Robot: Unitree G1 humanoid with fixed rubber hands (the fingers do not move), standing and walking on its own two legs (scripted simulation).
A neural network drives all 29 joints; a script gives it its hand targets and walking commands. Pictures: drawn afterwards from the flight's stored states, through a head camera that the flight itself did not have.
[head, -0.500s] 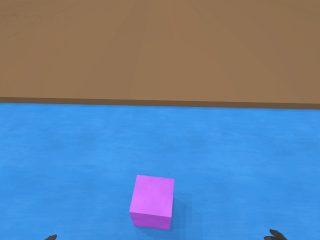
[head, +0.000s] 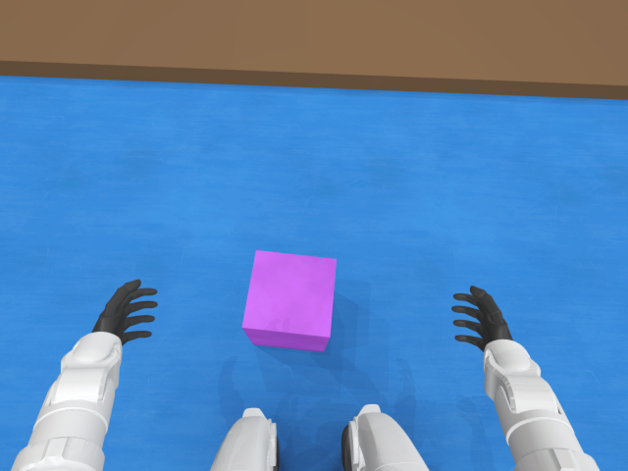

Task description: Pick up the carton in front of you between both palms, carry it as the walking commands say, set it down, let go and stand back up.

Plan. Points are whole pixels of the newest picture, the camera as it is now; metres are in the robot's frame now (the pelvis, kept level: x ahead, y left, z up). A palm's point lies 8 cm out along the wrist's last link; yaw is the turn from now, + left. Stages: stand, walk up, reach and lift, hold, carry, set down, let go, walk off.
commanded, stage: reach and lift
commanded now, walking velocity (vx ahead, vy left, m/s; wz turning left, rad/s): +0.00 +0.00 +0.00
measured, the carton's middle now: (292, 304) +0.47 +0.04 -0.59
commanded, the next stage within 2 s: none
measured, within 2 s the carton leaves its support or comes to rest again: neither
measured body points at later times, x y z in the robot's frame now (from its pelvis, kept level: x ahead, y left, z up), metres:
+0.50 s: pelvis -0.08 +0.02 -0.06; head +0.23 +0.04 +0.26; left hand +0.49 +0.23 -0.15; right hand +0.45 -0.17 -0.16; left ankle +0.02 +0.11 -0.68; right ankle +0.02 -0.13 -0.68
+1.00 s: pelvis -0.06 +0.00 -0.19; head +0.30 +0.03 +0.08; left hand +0.49 +0.23 -0.36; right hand +0.46 -0.16 -0.36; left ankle +0.02 +0.12 -0.68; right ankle +0.02 -0.13 -0.68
